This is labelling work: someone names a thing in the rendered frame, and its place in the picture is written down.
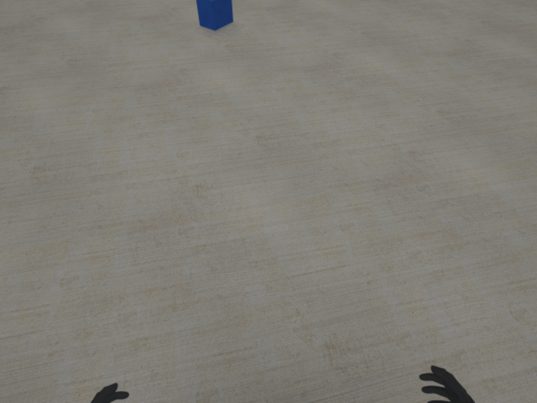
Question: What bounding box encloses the carton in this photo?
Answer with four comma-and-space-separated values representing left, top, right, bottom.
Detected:
196, 0, 233, 31

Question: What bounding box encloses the right robot hand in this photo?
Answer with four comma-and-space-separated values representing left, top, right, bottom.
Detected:
420, 365, 475, 403

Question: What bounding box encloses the left robot hand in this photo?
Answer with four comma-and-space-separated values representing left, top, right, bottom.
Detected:
91, 383, 129, 403

